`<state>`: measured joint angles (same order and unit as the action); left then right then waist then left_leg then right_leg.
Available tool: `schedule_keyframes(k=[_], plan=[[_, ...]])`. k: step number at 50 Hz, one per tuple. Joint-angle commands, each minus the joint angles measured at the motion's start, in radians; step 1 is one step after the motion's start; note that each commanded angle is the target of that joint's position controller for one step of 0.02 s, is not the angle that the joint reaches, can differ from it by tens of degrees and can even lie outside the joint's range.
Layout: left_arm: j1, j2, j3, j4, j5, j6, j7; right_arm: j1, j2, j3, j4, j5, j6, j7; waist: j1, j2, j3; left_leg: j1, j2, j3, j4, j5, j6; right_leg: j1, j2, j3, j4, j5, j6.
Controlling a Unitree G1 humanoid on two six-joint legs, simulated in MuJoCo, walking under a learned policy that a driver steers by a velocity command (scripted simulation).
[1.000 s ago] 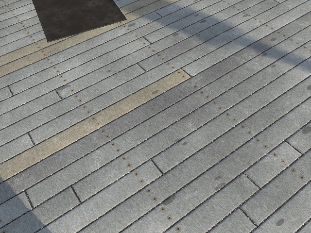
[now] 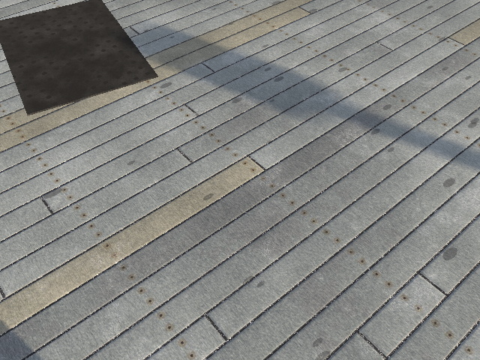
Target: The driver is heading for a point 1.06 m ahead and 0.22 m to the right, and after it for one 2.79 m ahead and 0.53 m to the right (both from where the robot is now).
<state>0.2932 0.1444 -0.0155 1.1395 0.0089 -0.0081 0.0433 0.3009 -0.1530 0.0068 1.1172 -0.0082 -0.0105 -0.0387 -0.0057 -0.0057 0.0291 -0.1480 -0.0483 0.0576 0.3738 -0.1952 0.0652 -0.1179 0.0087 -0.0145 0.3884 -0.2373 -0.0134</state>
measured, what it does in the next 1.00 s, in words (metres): walks ahead: right foot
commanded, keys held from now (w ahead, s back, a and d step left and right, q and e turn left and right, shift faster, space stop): w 0.02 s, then no key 0.58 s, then w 0.40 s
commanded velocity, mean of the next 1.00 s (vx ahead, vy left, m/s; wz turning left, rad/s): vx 0.13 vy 0.00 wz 0.00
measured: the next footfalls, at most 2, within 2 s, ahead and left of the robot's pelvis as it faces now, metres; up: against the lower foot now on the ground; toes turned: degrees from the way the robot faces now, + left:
right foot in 0.98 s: +0.16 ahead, -0.14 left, +0.00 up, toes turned -4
left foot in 1.46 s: +0.50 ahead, +0.01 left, +0.00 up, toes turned +4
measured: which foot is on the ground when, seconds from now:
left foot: down 0.00-0.98, up 1.00-1.00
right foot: down 0.00-0.72, up 0.74-0.96, down 0.98-1.00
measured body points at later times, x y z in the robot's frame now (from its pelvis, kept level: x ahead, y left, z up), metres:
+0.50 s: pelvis +0.02 -0.01 +0.00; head +0.03 +0.00 +0.45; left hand +0.00 +0.20 -0.16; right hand +0.00 -0.22 -0.16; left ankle +0.01 +0.08 -0.74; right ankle -0.02 -0.11 -0.74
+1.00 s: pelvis +0.10 -0.05 -0.01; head +0.10 -0.07 +0.44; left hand +0.15 +0.19 -0.15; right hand -0.01 -0.28 -0.17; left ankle +0.01 +0.07 -0.74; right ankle +0.12 -0.14 -0.75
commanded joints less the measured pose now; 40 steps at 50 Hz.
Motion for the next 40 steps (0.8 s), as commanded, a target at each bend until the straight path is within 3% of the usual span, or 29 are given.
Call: schedule_keyframes(k=[1, 3, 4, 6, 9, 26, 30, 31, 34, 36, 38, 40], plan=[[0.082, 0.091, 0.02, -0.004, 0.006, 0.001, 0.0, 0.076, -0.107, -0.025, -0.002, -0.001, 0.004, -0.001, -0.002, 0.022, 0.046, -0.029, 0.101, -0.139, -0.063, -0.261, 0.033, -0.089, -0.048, 0.066, -0.021, -0.185, -0.06], [0.076, 0.057, 0.013, -0.009, 0.012, 0.001, -0.003, 0.06, -0.085, -0.023, -0.009, -0.003, 0.008, 0.001, -0.002, 0.036, 0.139, -0.108, 0.134, -0.182, -0.099, -0.279, 0.045, -0.147, -0.045, 0.063, -0.01, -0.15, -0.062], [0.082, 0.039, 0.008, -0.005, 0.012, -0.003, -0.002, 0.056, -0.065, -0.017, -0.008, -0.005, 0.004, 0.0, 0.001, 0.026, 0.151, -0.121, 0.142, -0.184, -0.102, -0.201, 0.04, -0.132, -0.056, 0.071, -0.019, -0.064, -0.055], [0.091, 0.047, 0.007, 0.002, 0.008, -0.012, 0.001, 0.065, -0.049, -0.011, 0.0, -0.007, -0.009, -0.002, 0.0, -0.018, 0.113, -0.075, 0.125, -0.143, -0.056, 0.023, 0.022, -0.082, -0.087, 0.098, -0.042, 0.101, -0.046], [0.096, 0.066, 0.008, 0.004, -0.002, -0.021, 0.006, 0.085, -0.064, -0.012, 0.012, 0.001, -0.019, -0.006, -0.003, -0.012, 0.034, 0.025, 0.129, -0.127, -0.025, 0.205, 0.014, -0.034, -0.102, 0.1, -0.037, 0.23, -0.046], [0.1, 0.047, 0.007, 0.027, -0.002, -0.005, 0.012, 0.087, -0.04, -0.007, 0.043, 0.0, -0.007, -0.014, 0.002, 0.003, 0.054, 0.037, 0.14, -0.125, -0.043, 0.218, 0.001, -0.019, -0.103, 0.092, -0.058, 0.21, -0.035], [0.1, 0.045, 0.006, 0.03, -0.001, -0.004, 0.012, 0.088, -0.037, -0.007, 0.046, 0.0, -0.006, -0.014, 0.002, 0.003, 0.057, 0.034, 0.141, -0.127, -0.048, 0.205, 0.001, -0.022, -0.103, 0.092, -0.062, 0.194, -0.035], [0.108, 0.041, 0.006, 0.033, 0.0, -0.003, 0.011, 0.096, -0.034, -0.006, 0.049, -0.001, -0.006, -0.013, 0.002, 0.003, 0.038, 0.04, 0.132, -0.124, -0.056, 0.121, 0.005, -0.017, -0.094, 0.088, -0.068, 0.121, -0.039], [0.11, 0.061, 0.021, 0.021, 0.01, 0.003, 0.003, 0.117, -0.077, -0.03, 0.046, -0.003, 0.006, -0.007, -0.008, 0.031, 0.088, -0.019, 0.104, -0.149, -0.044, -0.347, 0.054, -0.111, -0.031, 0.057, 0.012, -0.257, -0.077], [0.074, 0.042, 0.021, -0.014, 0.019, -0.002, -0.009, 0.182, -0.093, -0.043, 0.048, -0.002, 0.008, 0.0, -0.04, 0.078, 0.181, -0.035, 0.183, -0.289, -0.113, -0.596, 0.113, -0.285, -0.003, 0.039, 0.119, -0.383, -0.088], [0.013, 0.014, 0.016, -0.06, 0.033, -0.019, -0.023, 0.256, -0.126, -0.061, 0.062, -0.008, 0.003, 0.003, -0.067, 0.148, 0.204, 0.015, 0.334, -0.494, -0.231, -0.686, 0.197, -0.404, 0.005, -0.055, 0.305, -0.261, -0.079], [-0.061, 0.051, 0.03, -0.108, 0.029, -0.038, -0.036, 0.257, -0.135, -0.068, 0.05, -0.024, -0.012, 0.009, -0.074, 0.099, 0.195, 0.015, 0.391, -0.559, -0.284, -0.585, 0.236, -0.467, -0.039, -0.018, 0.45, -0.259, -0.076]])
Keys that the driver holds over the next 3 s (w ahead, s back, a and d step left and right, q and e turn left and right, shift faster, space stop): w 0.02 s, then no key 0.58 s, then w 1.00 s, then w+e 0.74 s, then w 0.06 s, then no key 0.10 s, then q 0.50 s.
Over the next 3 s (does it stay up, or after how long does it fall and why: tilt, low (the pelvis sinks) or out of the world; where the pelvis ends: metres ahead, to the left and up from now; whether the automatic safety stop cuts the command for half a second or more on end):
stays up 1.00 -0.18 -0.01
